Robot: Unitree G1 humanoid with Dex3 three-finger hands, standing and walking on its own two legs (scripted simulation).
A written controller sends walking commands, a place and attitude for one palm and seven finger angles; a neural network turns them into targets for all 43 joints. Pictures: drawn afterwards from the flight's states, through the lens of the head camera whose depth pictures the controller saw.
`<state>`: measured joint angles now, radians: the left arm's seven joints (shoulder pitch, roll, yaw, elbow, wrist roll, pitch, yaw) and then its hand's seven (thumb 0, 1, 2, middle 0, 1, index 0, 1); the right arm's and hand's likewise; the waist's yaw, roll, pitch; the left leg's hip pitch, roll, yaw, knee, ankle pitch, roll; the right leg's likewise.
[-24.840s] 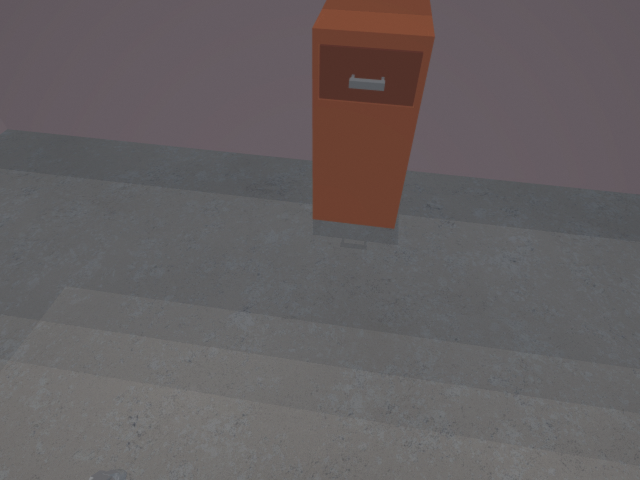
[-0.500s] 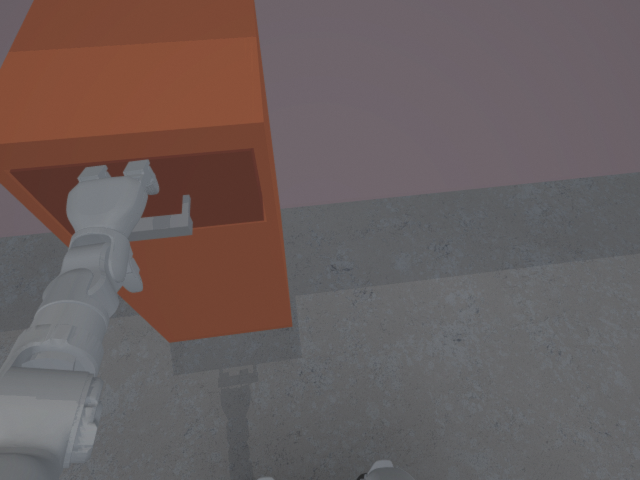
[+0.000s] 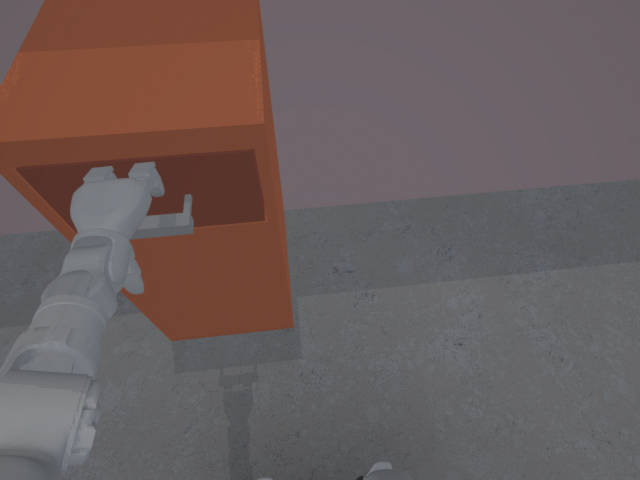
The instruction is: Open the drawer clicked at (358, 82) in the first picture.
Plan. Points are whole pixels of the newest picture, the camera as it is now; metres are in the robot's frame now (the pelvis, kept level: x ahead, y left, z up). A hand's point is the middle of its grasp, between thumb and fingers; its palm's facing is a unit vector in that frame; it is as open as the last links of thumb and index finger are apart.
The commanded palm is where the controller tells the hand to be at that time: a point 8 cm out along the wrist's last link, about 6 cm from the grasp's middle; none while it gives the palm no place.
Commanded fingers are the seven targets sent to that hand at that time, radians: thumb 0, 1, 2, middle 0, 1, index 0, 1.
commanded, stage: re-aim the fingers above the handle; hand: left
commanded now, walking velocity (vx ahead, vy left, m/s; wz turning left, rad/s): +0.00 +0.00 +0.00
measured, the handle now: (155, 214) +0.51 +0.26 -0.05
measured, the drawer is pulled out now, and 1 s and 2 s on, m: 0.00 0.00 0.00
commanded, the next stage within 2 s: lower the fingers behind the handle in 0.16 s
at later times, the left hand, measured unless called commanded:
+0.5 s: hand (143, 230) +0.45 +0.25 +0.00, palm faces -0.07 -0.02 -1.00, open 13.9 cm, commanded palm +0.43 +0.25 +0.05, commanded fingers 0.00 -0.50 0.30 -0.30 -1.20 -0.30 -1.20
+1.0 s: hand (150, 242) +0.45 +0.26 -0.04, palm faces -0.07 -0.03 -1.00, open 13.9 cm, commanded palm +0.43 +0.25 +0.01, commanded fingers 0.00 -0.50 0.30 -0.30 -1.20 -0.30 -1.20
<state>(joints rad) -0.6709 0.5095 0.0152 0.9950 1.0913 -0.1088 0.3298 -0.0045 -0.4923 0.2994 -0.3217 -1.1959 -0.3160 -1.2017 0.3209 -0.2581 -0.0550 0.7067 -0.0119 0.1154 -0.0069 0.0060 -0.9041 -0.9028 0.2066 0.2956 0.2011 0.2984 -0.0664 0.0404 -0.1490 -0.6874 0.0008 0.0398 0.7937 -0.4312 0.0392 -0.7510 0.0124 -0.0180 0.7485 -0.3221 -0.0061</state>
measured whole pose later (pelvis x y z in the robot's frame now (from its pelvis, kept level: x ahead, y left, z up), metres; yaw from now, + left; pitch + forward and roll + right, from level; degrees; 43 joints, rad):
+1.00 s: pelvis -0.01 +0.00 -0.03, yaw +0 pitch +24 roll -2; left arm -0.73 0.51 0.04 1.08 1.12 -0.11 0.42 0.00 -0.49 0.30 -0.32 -1.20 -0.32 -1.20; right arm 0.32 -0.26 -0.06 0.74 -0.04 0.09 0.01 0.01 -0.90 -0.90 0.21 0.30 0.20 0.30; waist -0.10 0.04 -0.18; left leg -0.89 0.01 0.04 0.97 -0.49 0.04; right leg -0.95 0.02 -0.02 0.90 -0.37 0.00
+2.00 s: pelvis -0.02 +0.01 -0.05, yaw -1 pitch +26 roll -2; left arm -0.72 0.52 0.05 1.07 1.12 -0.10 0.46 0.00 -0.49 0.30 -0.29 -1.18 -0.31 -1.20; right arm 0.31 -0.26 -0.05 0.75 -0.05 0.08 0.02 0.01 -0.90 -0.90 0.21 0.30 0.20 0.30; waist -0.11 0.05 -0.19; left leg -1.02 0.01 0.03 1.08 -0.53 0.05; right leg -1.07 0.02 -0.03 1.01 -0.40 0.00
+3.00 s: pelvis -0.02 +0.01 -0.04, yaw -2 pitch +26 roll -2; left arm -0.65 0.51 0.06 0.99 1.10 -0.10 0.44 0.00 0.68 0.76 -0.31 -1.34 -0.35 -1.32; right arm 0.31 -0.26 -0.05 0.73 -0.04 0.09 0.02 0.01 -0.90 -0.90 0.21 0.30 0.20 0.30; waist -0.09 0.04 -0.18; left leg -0.98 0.01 0.05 1.06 -0.53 0.05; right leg -1.05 0.02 -0.01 0.99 -0.39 0.00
